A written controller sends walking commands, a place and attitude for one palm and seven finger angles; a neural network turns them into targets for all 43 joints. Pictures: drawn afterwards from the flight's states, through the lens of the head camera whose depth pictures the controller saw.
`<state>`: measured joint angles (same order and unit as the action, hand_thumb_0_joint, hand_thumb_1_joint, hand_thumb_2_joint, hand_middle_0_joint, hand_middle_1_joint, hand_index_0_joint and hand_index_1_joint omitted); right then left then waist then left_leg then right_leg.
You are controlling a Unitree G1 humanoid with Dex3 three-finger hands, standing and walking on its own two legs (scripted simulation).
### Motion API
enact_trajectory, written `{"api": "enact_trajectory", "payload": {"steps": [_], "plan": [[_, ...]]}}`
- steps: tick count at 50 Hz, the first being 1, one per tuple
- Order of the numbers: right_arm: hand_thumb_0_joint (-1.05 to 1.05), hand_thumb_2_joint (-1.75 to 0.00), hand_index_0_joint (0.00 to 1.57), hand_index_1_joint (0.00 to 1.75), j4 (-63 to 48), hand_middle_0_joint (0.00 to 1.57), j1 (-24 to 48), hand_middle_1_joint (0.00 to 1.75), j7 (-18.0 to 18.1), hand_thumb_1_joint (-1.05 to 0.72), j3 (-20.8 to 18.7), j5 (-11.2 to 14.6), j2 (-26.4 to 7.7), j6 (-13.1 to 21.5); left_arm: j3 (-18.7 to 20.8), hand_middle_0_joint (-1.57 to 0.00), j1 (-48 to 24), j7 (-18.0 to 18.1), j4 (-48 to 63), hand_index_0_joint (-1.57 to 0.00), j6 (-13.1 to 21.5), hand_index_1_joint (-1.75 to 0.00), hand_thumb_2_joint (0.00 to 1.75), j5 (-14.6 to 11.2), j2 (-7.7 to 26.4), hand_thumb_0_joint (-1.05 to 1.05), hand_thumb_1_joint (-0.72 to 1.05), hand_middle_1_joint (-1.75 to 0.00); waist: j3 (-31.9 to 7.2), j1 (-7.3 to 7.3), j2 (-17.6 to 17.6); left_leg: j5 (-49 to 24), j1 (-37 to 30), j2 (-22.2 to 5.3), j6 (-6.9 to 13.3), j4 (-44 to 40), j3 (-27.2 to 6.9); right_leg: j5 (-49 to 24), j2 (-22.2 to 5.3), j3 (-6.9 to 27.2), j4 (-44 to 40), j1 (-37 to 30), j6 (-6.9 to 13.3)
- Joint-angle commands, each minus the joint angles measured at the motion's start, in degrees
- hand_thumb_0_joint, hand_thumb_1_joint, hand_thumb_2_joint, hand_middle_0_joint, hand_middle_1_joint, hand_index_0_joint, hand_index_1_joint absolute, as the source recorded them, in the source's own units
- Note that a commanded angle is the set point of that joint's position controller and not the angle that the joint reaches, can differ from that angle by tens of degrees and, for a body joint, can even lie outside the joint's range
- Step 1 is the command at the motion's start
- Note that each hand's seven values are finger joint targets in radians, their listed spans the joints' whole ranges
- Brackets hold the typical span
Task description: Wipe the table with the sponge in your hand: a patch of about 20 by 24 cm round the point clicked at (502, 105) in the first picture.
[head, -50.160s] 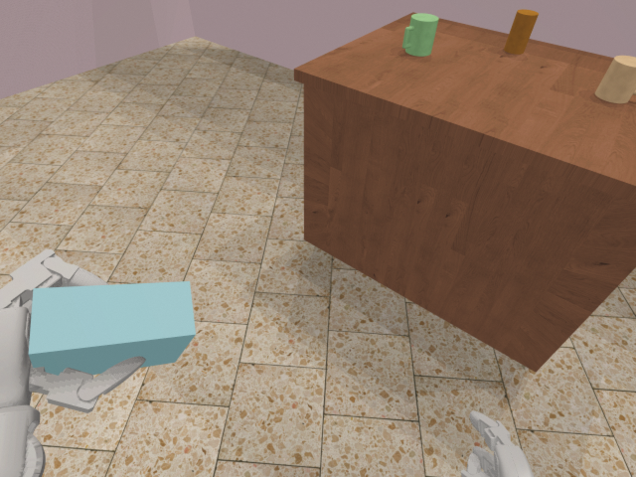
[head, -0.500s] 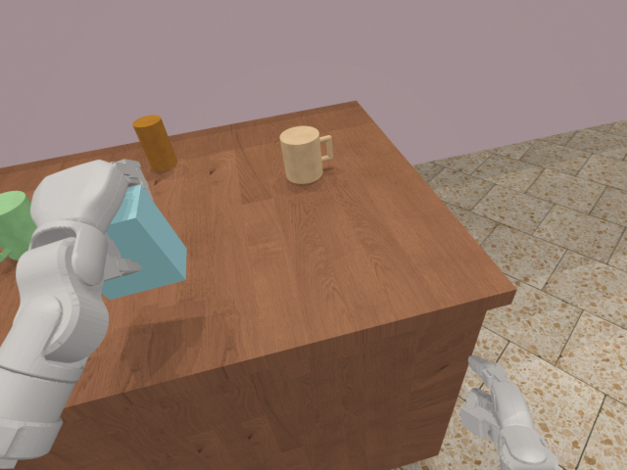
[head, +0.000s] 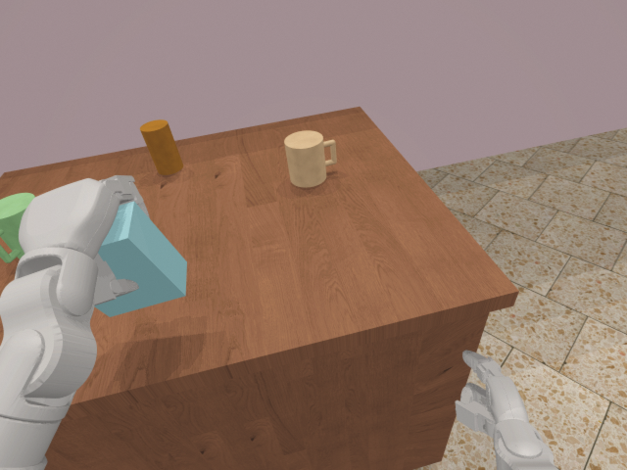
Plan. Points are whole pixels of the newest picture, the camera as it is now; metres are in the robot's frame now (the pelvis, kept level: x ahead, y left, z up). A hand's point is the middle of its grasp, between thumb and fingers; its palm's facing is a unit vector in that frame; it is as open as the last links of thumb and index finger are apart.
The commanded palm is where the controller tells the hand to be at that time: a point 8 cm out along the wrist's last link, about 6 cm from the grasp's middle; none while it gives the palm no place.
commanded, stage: bring the sponge back beside the body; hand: left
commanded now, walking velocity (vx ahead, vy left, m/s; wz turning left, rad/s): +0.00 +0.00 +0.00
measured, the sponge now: (131, 272) +0.26 +0.28 +0.17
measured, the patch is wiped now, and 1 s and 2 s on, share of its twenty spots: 1.00 1.00 1.00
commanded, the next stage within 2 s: step back with the hand held close in 1.24 s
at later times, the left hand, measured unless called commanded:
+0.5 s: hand (88, 275) +0.22 +0.28 +0.21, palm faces +0.27 -0.11 -0.96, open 9.7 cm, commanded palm +0.16 +0.28 +0.28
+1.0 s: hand (61, 308) +0.18 +0.29 +0.20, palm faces +0.29 -0.12 -0.95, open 9.7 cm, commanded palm +0.13 +0.29 +0.27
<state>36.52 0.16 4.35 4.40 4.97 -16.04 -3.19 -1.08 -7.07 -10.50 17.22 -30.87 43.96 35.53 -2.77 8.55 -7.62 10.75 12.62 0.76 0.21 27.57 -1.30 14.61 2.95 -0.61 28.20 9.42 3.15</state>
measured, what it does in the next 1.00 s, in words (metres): stands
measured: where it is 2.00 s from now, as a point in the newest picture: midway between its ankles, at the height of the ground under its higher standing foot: outside the picture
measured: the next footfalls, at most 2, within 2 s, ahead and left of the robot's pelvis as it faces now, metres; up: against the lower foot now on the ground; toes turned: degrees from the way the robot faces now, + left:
none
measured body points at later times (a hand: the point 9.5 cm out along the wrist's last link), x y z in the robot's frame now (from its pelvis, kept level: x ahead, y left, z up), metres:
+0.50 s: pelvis -0.01 +0.00 +0.00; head -0.06 -0.05 +0.44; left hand +0.20 +0.28 +0.26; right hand +0.26 -0.18 -0.05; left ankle +0.05 +0.12 -0.74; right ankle +0.01 -0.09 -0.74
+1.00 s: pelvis -0.02 +0.01 +0.00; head -0.07 -0.04 +0.44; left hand +0.16 +0.29 +0.25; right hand +0.26 -0.17 -0.05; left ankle +0.05 +0.12 -0.74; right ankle +0.01 -0.09 -0.74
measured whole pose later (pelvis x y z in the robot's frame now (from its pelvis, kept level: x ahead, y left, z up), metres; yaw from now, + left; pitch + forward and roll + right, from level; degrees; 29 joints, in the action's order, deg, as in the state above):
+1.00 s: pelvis -0.02 +0.01 +0.00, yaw +0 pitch -7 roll +0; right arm 36.2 -0.5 5.6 4.4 4.1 -14.8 -0.3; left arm 3.9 9.4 -7.0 29.6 -26.2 41.0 36.3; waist -1.5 10.0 -7.6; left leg 10.2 11.4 0.7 0.6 28.9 -1.0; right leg 13.5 3.1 -0.2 28.8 8.0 2.6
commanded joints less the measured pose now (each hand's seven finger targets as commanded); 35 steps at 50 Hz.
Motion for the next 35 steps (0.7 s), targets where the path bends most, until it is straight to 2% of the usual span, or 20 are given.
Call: {"api": "enact_trajectory", "payload": {"steps": [1, 2, 3, 4, 6, 7, 10, 12, 13, 16, 17, 18, 21, 22, 24, 26, 27, 30, 32, 35], "plan": [[0.0, -0.9, 0.2, 0.3, -11.6, 0.2, 15.7, 0.3, 0.8, -0.9, -1.8, -0.1, -4.1, 4.3, 8.7, -1.2, -19.4, 3.1, 11.3, -1.2, 1.5, -1.6, 1.3, 2.7, 14.4, 0.0, 0.1, -1.6, -10.1, -0.42, 2.8, -5.3, -5.8, 1.2, 1.6, -2.5, -2.8, -4.3, -2.2, 6.4, -6.9, 1.2, 1.2], [0.0, -0.9, 0.2, 0.3, -12.0, 0.2, 16.9, 0.3, 0.9, -0.9, -1.6, 0.0, -3.8, 4.9, 8.8, -1.2, -20.3, 3.1, 12.9, -1.2, 1.7, -1.6, 1.3, 2.8, 14.5, 0.0, 0.1, -1.6, -10.2, -0.5, 0.8, -4.4, -6.1, 1.1, 1.4, -2.9, -3.2, -2.9, -1.8, 7.5, -6.9, 1.3, 1.7], [0.0, -0.9, 0.2, 0.3, -11.7, 0.2, 16.2, 0.3, 1.0, -0.9, -1.6, -0.3, -3.9, 5.0, 8.4, -1.2, -19.7, 3.2, 12.1, -1.2, 1.9, -1.6, 1.3, 2.8, 14.1, 0.0, 0.1, -1.6, -9.7, -0.18, 0.4, -4.3, -5.6, 1.2, 1.4, -2.9, -3.2, -2.5, -2.0, 6.4, -6.8, 1.2, 1.8], [0.0, -0.9, 0.2, 0.3, -11.4, 0.2, 15.6, 0.3, 1.0, -0.9, -1.7, -0.3, -3.7, 5.2, 8.2, -1.2, -18.1, 3.3, 11.2, -1.2, 2.0, -1.6, 1.3, 2.7, 13.5, 0.0, 0.1, -1.6, -9.3, -0.28, 2.8, -4.2, -5.5, 1.1, 1.4, -2.9, -3.2, -2.0, -2.1, 6.3, -7.0, 1.5, 1.4], [0.0, -0.9, 0.2, 0.3, -11.0, 0.2, 15.7, 0.3, 1.1, -0.9, -1.9, -0.6, -4.1, 5.1, 10.1, -1.2, -16.8, 3.4, 11.5, -1.2, 2.5, -1.6, 1.3, 2.7, 15.5, 0.0, 0.1, -1.6, -9.3, 0.03, 3.5, -4.2, -5.3, 1.0, 1.4, -2.6, -3.2, -2.5, -2.3, 7.1, -7.2, 1.3, 1.4], [0.0, -0.9, 0.2, 0.3, -11.4, 0.2, 16.7, 0.3, 1.0, -0.9, -1.7, -0.3, -4.1, 5.4, 11.3, -1.2, -17.2, 3.6, 13.4, -1.2, 2.6, -1.6, 1.3, 2.9, 16.6, 0.0, 0.1, -1.6, -9.7, 0.11, 0.8, -3.6, -5.6, 1.1, 1.3, -3.0, -3.7, -1.5, -1.7, 8.4, -7.2, 1.1, 2.0], [0.0, -0.9, 0.2, 0.3, -10.8, 0.2, 15.7, 0.3, 1.2, -0.9, -1.7, -0.9, -4.1, 5.2, 11.2, -1.2, -15.1, 3.9, 10.3, -1.2, 2.8, -1.6, 1.3, 2.5, 15.9, 0.0, 0.1, -1.6, -8.2, 0.32, 3.9, -2.5, -4.5, 0.9, 1.3, -3.1, -3.0, 0.0, -2.0, 6.7, -7.6, 1.7, 1.4], [0.0, -0.9, 0.2, 0.3, -11.5, 0.2, 16.9, 0.3, 1.0, -0.9, -1.6, -0.5, -3.8, 5.6, 12.2, -1.2, -14.7, 4.0, 14.0, -1.2, 3.1, -1.6, 1.3, 2.4, 16.4, 0.0, 0.1, -1.6, -9.2, 0.5, 0.7, -2.5, -5.0, 1.0, 1.1, -3.4, -3.5, -0.1, -1.6, 8.1, -7.1, 1.2, 1.9], [0.0, -0.9, 0.2, 0.3, -11.5, 0.2, 16.4, 0.3, 1.0, -0.9, -1.5, -0.7, -3.7, 5.5, 11.1, -1.2, -14.1, 4.0, 12.9, -1.2, 3.1, -1.6, 1.3, 2.2, 14.9, 0.0, 0.1, -1.6, -8.8, 0.7, 1.6, -2.9, -4.3, 1.0, 1.1, -3.3, -3.3, -0.7, -1.8, 6.5, -6.8, 0.9, 1.7], [0.0, -0.9, 0.2, 0.3, -11.3, 0.2, 16.0, 0.3, 0.8, -0.9, -1.8, -0.9, -3.9, 5.2, 12.4, -1.2, -9.9, 4.1, 13.6, -1.2, 3.3, -1.6, 1.3, 1.3, 15.4, 0.0, 0.1, -1.6, -8.6, 0.89, 4.6, -3.4, -4.5, 0.9, 1.3, -2.7, -2.9, -1.3, -2.1, 6.9, -7.3, 1.1, 1.2], [0.0, -0.9, 0.2, 0.3, -11.6, 0.2, 16.7, 0.3, 0.9, -0.9, -1.7, -0.6, -3.9, 5.5, 13.3, -1.2, -9.7, 4.1, 14.3, -1.2, 3.1, -1.6, 1.3, 1.4, 16.2, 0.0, 0.1, -1.6, -7.9, 0.69, 2.4, -2.4, -4.5, 0.8, 1.1, -2.9, -3.3, 0.0, -1.6, 8.5, -7.5, 1.8, 1.6], [0.0, -0.9, 0.2, 0.3, -11.7, 0.2, 16.3, 0.3, 0.9, -0.9, -1.4, -0.7, -3.7, 5.2, 12.0, -1.2, -10.0, 4.1, 13.6, -1.2, 3.1, -1.6, 1.3, 1.1, 14.7, 0.0, 0.1, -1.6, -6.9, 0.62, 3.4, -1.9, -3.7, 0.8, 1.1, -3.1, -3.2, 0.4, -1.8, 6.9, -7.4, 2.0, 1.4], [0.0, -0.9, 0.2, 0.3, -11.4, 0.2, 16.1, 0.3, 1.1, -0.9, -1.7, -0.9, -3.9, 5.2, 12.4, -1.2, -8.2, 4.3, 14.5, -1.2, 3.5, -1.6, 1.3, 0.9, 14.9, 0.0, 0.1, -1.6, -7.1, 0.74, 3.5, -2.0, -4.2, 0.9, 1.3, -2.5, -2.8, 0.3, -2.0, 7.1, -7.6, 2.3, 1.2], [0.0, -0.9, 0.2, 0.3, -11.9, 0.2, 16.8, 0.3, 0.9, -0.9, -1.7, -0.6, -3.8, 5.7, 13.3, -1.2, -8.2, 4.4, 17.0, -1.2, 3.6, -1.6, 1.3, 1.0, 15.7, 0.0, 0.1, -1.6, -7.8, 0.67, 0.2, -1.5, -4.5, 0.8, 1.1, -3.0, -3.4, 0.6, -1.6, 8.5, -7.3, 2.0, 1.7], [0.0, -0.9, 0.2, 0.3, -11.7, 0.2, 15.8, 0.3, 0.9, -0.9, -1.7, -0.9, -3.7, 5.8, 13.4, -1.2, -5.5, 4.7, 16.5, -1.2, 3.8, -1.6, 1.3, 0.6, 15.2, 0.0, 0.1, -1.6, -7.9, 0.95, 3.1, -2.8, -4.2, 0.9, 1.1, -2.6, -3.3, -0.4, -1.9, 7.1, -6.9, 1.4, 1.4], [0.0, -0.9, 0.2, 0.3, -11.8, 0.2, 15.9, 0.3, 0.9, -0.9, -1.8, -1.1, -3.8, 5.5, 13.2, -1.2, -4.7, 4.8, 18.6, -1.2, 4.1, -1.6, 1.3, 0.3, 14.9, 0.0, 0.1, -1.6, -7.2, 0.98, 2.9, -3.0, -4.6, 0.8, 1.3, -2.5, -3.1, -0.9, -1.9, 6.8, -7.2, 1.9, 1.2], [0.0, -0.9, 0.2, 0.3, -12.2, 0.2, 16.8, 0.3, 0.9, -0.9, -1.7, -0.7, -3.7, 6.0, 13.9, -1.2, -5.4, 4.8, 20.5, -1.2, 4.2, -1.6, 1.3, 0.6, 15.7, 0.0, 0.1, -1.6, -7.3, 0.73, 0.3, -2.1, -4.9, 0.7, 1.1, -3.2, -3.7, -0.2, -1.3, 8.1, -7.0, 1.8, 1.7], [0.0, -0.9, 0.2, 0.3, -11.7, 0.2, 15.4, 0.3, 1.1, -0.9, -1.9, -1.3, -3.8, 5.8, 13.8, -1.2, -2.3, 5.3, 18.7, -1.2, 4.5, -1.6, 1.3, 0.2, 15.0, 0.0, 0.1, -1.6, -5.9, 1.1, 3.7, -1.8, -4.6, 0.8, 1.3, -2.9, -3.2, 0.6, -1.6, 6.6, -7.6, 2.5, 1.2], [0.0, -0.9, 0.2, 0.3, -12.0, 0.2, 16.6, 0.3, 1.2, -0.9, -2.0, -0.8, -3.7, 6.2, 14.7, -1.2, -3.2, 5.4, 21.1, -1.2, 4.7, -1.6, 1.3, 0.3, 15.9, 0.0, 0.1, -1.6, -5.5, 0.8, 1.1, 0.4, -4.7, 0.7, 1.1, -3.4, -3.8, 2.6, -1.1, 8.7, -7.9, 2.9, 1.6], [0.0, -0.9, 0.2, 0.3, -11.6, 0.2, 15.2, 0.3, 1.4, -0.9, -2.1, -1.3, -3.9, 6.0, 14.3, -1.2, -0.6, 5.8, 18.9, -1.2, 5.0, -1.6, 1.3, -0.2, 14.9, 0.0, 0.1, -1.6, -4.8, 1.11, 3.2, 0.3, -4.3, 0.8, 1.1, -3.0, -3.3, 2.7, -1.6, 7.3, -8.0, 3.0, 1.2]]}}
